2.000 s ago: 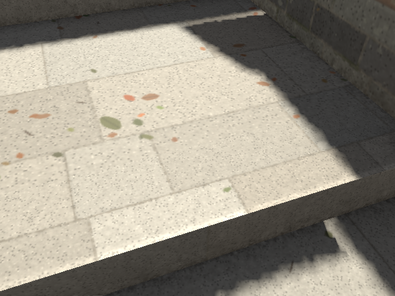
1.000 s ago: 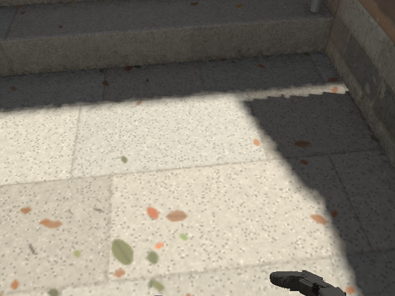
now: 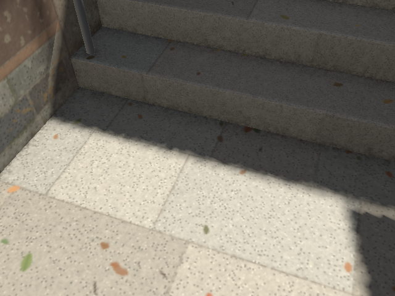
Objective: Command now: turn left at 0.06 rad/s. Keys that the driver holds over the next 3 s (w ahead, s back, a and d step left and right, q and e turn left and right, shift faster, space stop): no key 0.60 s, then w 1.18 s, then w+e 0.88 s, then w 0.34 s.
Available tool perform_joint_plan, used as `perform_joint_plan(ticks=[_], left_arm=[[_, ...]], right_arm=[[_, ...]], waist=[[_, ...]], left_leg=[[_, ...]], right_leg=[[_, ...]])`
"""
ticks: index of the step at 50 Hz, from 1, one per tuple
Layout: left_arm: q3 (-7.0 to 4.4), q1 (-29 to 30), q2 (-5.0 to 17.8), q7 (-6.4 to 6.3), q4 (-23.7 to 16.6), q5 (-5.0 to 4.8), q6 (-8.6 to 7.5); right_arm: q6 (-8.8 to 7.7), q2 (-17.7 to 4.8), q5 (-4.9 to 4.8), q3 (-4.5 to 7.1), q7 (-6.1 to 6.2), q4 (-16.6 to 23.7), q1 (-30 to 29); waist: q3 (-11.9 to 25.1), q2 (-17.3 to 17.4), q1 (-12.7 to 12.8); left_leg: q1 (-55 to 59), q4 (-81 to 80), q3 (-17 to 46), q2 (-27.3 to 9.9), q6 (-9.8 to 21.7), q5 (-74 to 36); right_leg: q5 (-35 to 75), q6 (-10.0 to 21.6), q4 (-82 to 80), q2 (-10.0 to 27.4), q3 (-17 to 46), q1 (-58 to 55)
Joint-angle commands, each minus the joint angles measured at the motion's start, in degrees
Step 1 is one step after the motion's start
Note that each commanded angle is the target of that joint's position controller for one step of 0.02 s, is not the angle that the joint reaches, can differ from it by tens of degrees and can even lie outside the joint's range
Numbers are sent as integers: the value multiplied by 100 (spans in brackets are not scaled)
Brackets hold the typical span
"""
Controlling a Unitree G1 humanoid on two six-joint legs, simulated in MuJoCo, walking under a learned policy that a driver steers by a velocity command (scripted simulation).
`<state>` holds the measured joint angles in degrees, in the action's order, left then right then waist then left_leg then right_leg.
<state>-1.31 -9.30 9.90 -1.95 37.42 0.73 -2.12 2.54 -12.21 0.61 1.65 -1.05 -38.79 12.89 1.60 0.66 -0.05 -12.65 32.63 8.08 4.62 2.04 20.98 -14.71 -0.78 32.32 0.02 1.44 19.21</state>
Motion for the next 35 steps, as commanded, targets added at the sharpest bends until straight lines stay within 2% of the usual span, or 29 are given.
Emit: perform_joint_plan(ticks=[1, 3, 4, 6, 12, 17, 30, 31, 32, 33, 35], left_arm=[[-155, 152, 681, 62, -406, -12, -98], [-118, 136, 589, 89, -352, -3, -105], [-98, 119, 531, 111, -318, -36, -101], [-100, 89, 556, 133, -263, -47, -96], [-90, 4, 516, 129, -90, -41, -63], [-84, -63, 511, 105, 67, -33, -48], [-70, -316, 591, 62, 552, -48, -2], [-62, -432, 568, 58, 645, -43, 11], [-99, -495, 677, 45, 710, -73, 34], [-155, -574, 844, 34, 762, -126, 52], [-206, -841, 1050, 16, 831, -149, 33]], right_arm=[[-85, -254, 38, 43, 0, 389, -182], [-99, -294, 17, 45, 67, 286, -74], [-111, -288, 25, 53, 122, 242, 25], [-120, -349, 29, 64, 194, 175, 78], [-128, -320, -1, 61, 304, -9, 258], [-166, -284, -14, 54, 352, -195, 395], [-224, -298, -34, 44, 429, -822, 796], [-223, -238, -38, 32, 428, -935, 950], [-222, -241, -61, 38, 433, -994, 1002], [-228, -235, -64, 44, 432, -987, 979], [-324, -168, -91, 11, 403, -908, 881]], waist=[[363, -64, 74], [294, -73, 53], [282, -109, 18], [151, -51, 29], [-8, -91, 26], [-126, -132, 34], [-223, -118, 75], [-107, -153, 66], [-204, -233, 75], [-325, -347, 89], [-547, -743, 129]], left_leg=[[-525, -586, 201, -418, 74, -1229], [-450, -617, 200, -443, 26, -1227], [-368, -637, 186, -459, -11, -1183], [-387, -664, 183, -471, -36, -1229], [-321, -771, 135, -480, -59, -1033], [-322, -870, 78, -467, -64, -844], [-238, -1061, -27, -479, -92, -947], [-196, -1048, -115, -411, -74, -481], [-329, -901, -235, -301, -25, 127], [-562, -656, -328, -239, 33, 642], [-1045, -117, -459, -253, 113, 876]], right_leg=[[1345, 621, -406, 516, 525, -1007], [1367, 630, -447, 488, 517, -983], [1449, 626, -455, 481, 510, -958], [1480, 630, -464, 449, 494, -921], [950, 612, -639, 364, 486, -812], [539, 600, -790, 313, 503, -775], [517, 622, -974, 266, 523, -901], [-149, 638, -1038, 220, 509, -951], [-1053, 695, -1096, 189, 553, -864], [-1945, 828, -1203, 316, 781, -742], [-3184, 1224, -1787, 998, 1850, -608]])
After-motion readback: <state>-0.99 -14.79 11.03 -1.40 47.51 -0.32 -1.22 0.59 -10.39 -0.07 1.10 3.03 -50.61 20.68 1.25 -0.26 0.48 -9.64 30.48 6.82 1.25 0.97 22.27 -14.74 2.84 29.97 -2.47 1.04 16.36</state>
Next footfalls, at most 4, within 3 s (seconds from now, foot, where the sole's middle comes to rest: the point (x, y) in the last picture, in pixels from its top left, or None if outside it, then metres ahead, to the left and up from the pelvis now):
1.18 right None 0.33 -0.19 -0.77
1.72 left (194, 262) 0.65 0.05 -0.77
2.28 right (262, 199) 0.91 -0.22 -0.77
2.76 left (239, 147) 1.19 -0.15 -0.77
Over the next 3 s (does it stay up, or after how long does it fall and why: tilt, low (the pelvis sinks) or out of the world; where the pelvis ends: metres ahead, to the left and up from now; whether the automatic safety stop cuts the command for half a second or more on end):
stays up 1.12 -0.22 0.01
